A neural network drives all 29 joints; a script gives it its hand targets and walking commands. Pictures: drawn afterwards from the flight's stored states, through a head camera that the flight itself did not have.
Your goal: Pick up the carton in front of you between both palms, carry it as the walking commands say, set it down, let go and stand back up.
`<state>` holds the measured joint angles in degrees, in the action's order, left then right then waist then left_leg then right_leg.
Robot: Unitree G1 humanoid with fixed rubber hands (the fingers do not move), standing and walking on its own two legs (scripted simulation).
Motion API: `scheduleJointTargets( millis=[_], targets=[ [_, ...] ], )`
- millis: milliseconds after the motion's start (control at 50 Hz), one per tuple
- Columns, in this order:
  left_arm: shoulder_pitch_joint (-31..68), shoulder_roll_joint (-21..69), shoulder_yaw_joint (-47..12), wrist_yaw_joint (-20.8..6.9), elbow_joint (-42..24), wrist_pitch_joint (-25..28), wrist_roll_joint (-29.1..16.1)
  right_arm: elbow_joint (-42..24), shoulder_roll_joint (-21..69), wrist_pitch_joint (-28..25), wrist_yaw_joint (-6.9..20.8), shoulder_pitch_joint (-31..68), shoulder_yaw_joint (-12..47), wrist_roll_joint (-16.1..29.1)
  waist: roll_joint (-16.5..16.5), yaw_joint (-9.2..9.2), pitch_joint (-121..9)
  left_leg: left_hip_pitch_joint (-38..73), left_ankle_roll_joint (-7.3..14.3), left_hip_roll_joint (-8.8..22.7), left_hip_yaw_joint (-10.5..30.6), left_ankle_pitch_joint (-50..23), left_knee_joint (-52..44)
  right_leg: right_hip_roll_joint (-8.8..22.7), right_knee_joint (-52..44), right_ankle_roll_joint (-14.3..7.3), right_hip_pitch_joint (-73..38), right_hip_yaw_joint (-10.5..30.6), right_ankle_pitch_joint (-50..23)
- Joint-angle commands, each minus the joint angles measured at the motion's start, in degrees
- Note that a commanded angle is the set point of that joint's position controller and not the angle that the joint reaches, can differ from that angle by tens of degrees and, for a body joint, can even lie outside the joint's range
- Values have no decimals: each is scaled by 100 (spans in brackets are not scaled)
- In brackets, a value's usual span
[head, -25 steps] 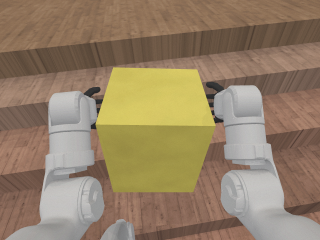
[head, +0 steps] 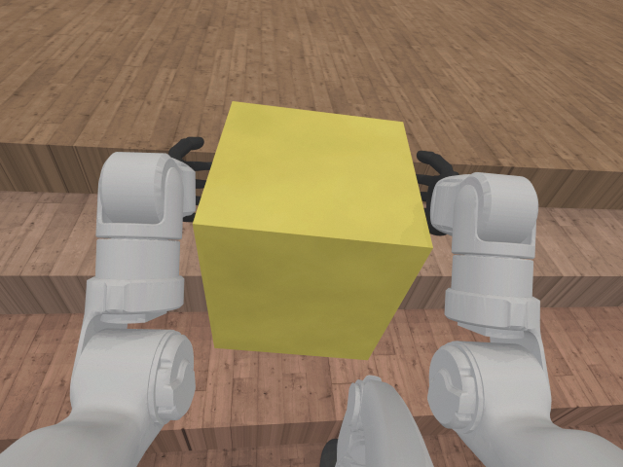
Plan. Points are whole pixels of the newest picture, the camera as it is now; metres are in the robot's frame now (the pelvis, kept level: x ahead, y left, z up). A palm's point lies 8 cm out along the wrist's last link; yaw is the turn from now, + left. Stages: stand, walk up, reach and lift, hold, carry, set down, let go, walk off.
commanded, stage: carry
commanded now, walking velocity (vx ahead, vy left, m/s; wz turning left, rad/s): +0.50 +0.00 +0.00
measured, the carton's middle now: (304, 239) +0.38 +0.02 +0.12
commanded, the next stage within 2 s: none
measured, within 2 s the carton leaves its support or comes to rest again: neither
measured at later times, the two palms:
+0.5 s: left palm out of the picture +0.64 +0.14 +0.36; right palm (438, 2) +0.65 -0.16 +0.35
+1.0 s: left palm out of the picture +0.95 +0.16 +0.51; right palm out of the picture +0.94 -0.14 +0.53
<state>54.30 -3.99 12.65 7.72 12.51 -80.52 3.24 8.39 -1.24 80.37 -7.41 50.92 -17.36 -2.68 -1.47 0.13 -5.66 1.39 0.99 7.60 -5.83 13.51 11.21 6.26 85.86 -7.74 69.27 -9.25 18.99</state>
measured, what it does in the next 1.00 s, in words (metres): climbs: right foot 0.16 m higher, then left foot 0.16 m higher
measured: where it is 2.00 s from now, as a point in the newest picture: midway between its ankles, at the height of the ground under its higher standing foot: (288, 112)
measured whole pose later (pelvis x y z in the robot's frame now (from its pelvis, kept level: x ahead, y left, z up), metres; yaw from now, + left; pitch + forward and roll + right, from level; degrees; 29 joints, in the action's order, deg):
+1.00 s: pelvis +0.57 +0.01 +0.31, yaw +1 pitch +3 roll -2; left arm 52.4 -3.0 15.4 6.9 4.4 -80.8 4.6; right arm 4.8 -0.7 78.9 -8.7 51.2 -15.4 -1.9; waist -3.0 3.7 -2.0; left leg -5.3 1.2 3.8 -5.6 19.1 21.7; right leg 5.7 110.2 -7.3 75.3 -4.3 26.0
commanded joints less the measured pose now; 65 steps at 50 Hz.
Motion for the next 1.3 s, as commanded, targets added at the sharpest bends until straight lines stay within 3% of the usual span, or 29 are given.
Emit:
scheduleJointTargets(
  millis=[0, 20, 40, 60, 80, 180, 260, 320, 420, 460, 500, 520, 560, 580, 600, 620, 640, 740, 800, 860, 940, 980, 1060, 1080, 1100, 1120, 1140, 1200, 1280],
  targets=[
    [4319, 6558, -2879, -1119, -196, 169, -2755, 28, 5535, -35, 1361, 4320, 2655, 2132, 2250, -920, -2751, -614, 807, 417, -645, -9360, 1342, -1009, -1741, -152, -4539, -827, -777],
    [4507, 6762, -2889, -1160, -252, 220, -2865, 143, 5568, -66, 1359, 4299, 2579, 1995, 1949, -1307, -3118, -404, 582, 274, -765, -9307, 3000, -1270, -3343, -4, -5352, -769, -942],
    [4740, 6947, -2933, -1221, -352, 297, -2911, 235, 5585, -116, 1339, 4389, 2486, 1824, 901, -1177, -3556, -894, 371, -74, -231, -6821, 4492, -1033, -4569, 28, -6552, 186, -1388],
    [4657, 7087, -2802, -1313, -277, 395, -3023, 319, 5658, -215, 1338, 4052, 2343, 1651, -1071, -656, -3827, -3176, -141, -1071, 441, -689, 7088, 1097, -5665, -780, -7915, 4146, -3303],
    [4637, 7331, -2911, -1375, -319, 496, -3161, 465, 5556, -245, 1303, 3941, 2282, 1609, -1175, -648, -4470, -3338, 73, -1244, 1597, -459, 8980, 1132, -5911, -1331, -7734, 5326, -3357],
    [5455, 7561, -3104, -1491, -1779, 700, -3501, -618, 6093, -374, 1151, 4636, 2736, 1867, -109, -306, -2690, -5343, 589, -521, 1355, -654, 9754, 790, -5916, -675, -6759, 3367, 127],
    [4765, 7162, -3125, -1385, -1890, 547, -3175, -1008, 6072, -362, 1079, 4224, 3243, 2101, 186, -366, -2569, -6176, 552, -354, 694, -164, 8955, 894, -6046, -713, -7254, 2520, -768],
    [4254, 6643, -2997, -1327, -1582, 401, -2829, -931, 5998, -267, 1066, 4339, 3489, 2217, -535, -714, -2480, -8392, 712, -392, 606, 1140, 11361, 1364, -6430, -1111, -8670, 3058, -1339],
    [4236, 6033, -2753, -1438, -1094, 218, -2573, -331, 5772, -172, 1034, 4302, 3480, 2203, -176, -455, -1409, -8740, 522, 7, 153, 1099, 10120, 782, -7286, -400, -7696, 1983, 550],
    [4219, 6005, -2583, -1466, -902, 155, -2499, -215, 5941, -142, 995, 4464, 3508, 2282, -719, -289, -1337, -7384, 470, -16, -236, 993, 8974, 573, -8141, -619, -6810, 1366, -574],
    [4081, 5911, -2362, -1469, -541, 89, -2440, 22, 6052, -110, 958, 4588, 3443, 2353, -1179, -75, -1539, -4765, 708, -344, -909, 290, 6811, 179, -8086, -446, -5639, -119, -4492],
    [3974, 5898, -2200, -1479, -358, 85, -2355, 210, 6156, -123, 957, 4538, 3348, 2371, -1482, 135, -2047, -3837, 870, -632, -1092, -107, 6416, 338, -7569, -462, -5928, -75, -7401],
    [3934, 6036, -2029, -1513, -172, 141, -2150, 281, 6466, -227, 994, 4465, 3313, 2449, -1942, 724, -2989, -2769, 832, -1194, -1300, 51, 5160, 607, -5615, -252, -7058, -214, -10086],
    [4180, 6135, -1973, -1511, -216, 196, -2126, 217, 6704, -322, 1040, 4739, 3360, 2563, -1225, 985, -3383, -1617, 883, -1254, -692, -576, 3753, 295, -3988, 57, -6941, -99, -9751],
    [4172, 6041, -2014, -1508, -225, 264, -2046, 70, 6940, -404, 1104, 4718, 3420, 2603, -1093, 1048, -3322, -613, 899, -753, 932, -479, 2597, 181, -2836, 275, -5702, 564, -6598],
    [3990, 6221, -1946, -1497, -242, 338, -1976, 3, 6793, -531, 1148, 4775, 3344, 2718, 1561, 726, -3964, 1156, 1915, 990, 4215, -4957, 2006, -1035, 139, 728, -3536, 1153, -1126],
    [3834, 6203, -2061, -1440, -261, 374, -1909, -118, 6996, -587, 1197, 4706, 3404, 2820, 1318, 759, -4725, 1361, 2293, 1066, 4814, -4359, 1892, -1325, 2166, 648, -3187, 2161, -799],
    [4414, 6233, -2556, -1165, -1459, 458, -2007, -1580, 7250, -717, 1377, 5482, 3858, 3298, 544, 269, -2634, 147, 1159, 523, 2637, 325, 1752, -475, 2090, 3, -1332, 1618, -994],
    [4166, 6184, -2877, -1052, -1751, 425, -2086, -1632, 6936, -583, 1333, 5049, 3902, 3163, 166, 320, -2401, 401, 1236, 724, 2313, -381, 1382, -306, 1155, 160, -789, 1080, -511],
    [3901, 6026, -3082, -1007, -1570, 272, -2171, -1293, 6219, -380, 1281, 4499, 3549, 2824, 826, 752, -2448, 1962, 1638, 1259, 2578, -1509, 1113, -282, 3832, -23, 1461, 823, 808],
    [4041, 5826, -3061, -1009, -1022, 119, -2157, -773, 5671, -158, 1364, 4375, 3311, 2588, 601, 438, -1313, 1235, 1014, 703, 1565, 202, 301, 43, 2678, 28, 1973, 527, 967],
    [4207, 5833, -3009, -981, -806, 55, -2251, -613, 5521, -83, 1383, 4431, 3183, 2561, 973, 278, -993, -328, 1149, 399, 675, -820, -764, 85, 645, 90, -51, 84, 556],
    [4438, 6375, -2961, -1022, -494, 42, -2701, -162, 5501, 69, 1385, 4533, 2700, 2224, 2259, -908, -2828, -551, 841, 364, -575, -9454, 1441, -1055, -1851, -202, -4602, -796, -950],
    [4765, 6609, -2975, -1072, -568, 105, -2801, -31, 5543, 49, 1386, 4612, 2581, 2079, 1466, -1180, -3414, -250, 539, 121, -623, -9381, 3316, -1248, -3521, -105, -5619, -686, -1414],
    [4876, 6846, -3021, -1141, -678, 158, -2936, -99, 5518, 0, 1365, 4644, 2534, 1969, 891, -1277, -3746, -835, 349, -154, -145, -6963, 4608, -1115, -4754, 22, -6806, 166, -1860],
    [4760, 7047, -2924, -1219, -587, 241, -3017, 72, 5632, -74, 1367, 4306, 2375, 1798, -757, -770, -4047, -3079, -121, -1131, 418, -708, 7361, 947, -5393, -1076, -8262, 3750, -4830],
    [4721, 7225, -3033, -1275, -604, 334, -3175, 156, 5482, -110, 1326, 4180, 2322, 1706, -887, -833, -4607, -3542, 27, -1493, 1656, -281, 9425, 1075, -5368, -1676, -8386, 4984, -5908],
    [5686, 7437, -3087, -1370, -1701, 509, -3460, -380, 5743, -190, 1218, 4676, 2395, 1633, -236, -490, -3429, -5135, 457, -858, 1718, -382, 10102, 955, -5551, -1005, -7560, 4179, -1342],
    [5536, 7333, -3217, -1358, -2163, 443, -3475, -1041, 5667, -218, 1063, 4691, 2850, 1819, 337, -420, -2513, -5864, 556, -478, 1065, 201, 9079, 955, -6029, -689, -7195, 3019, -496]
  ],
)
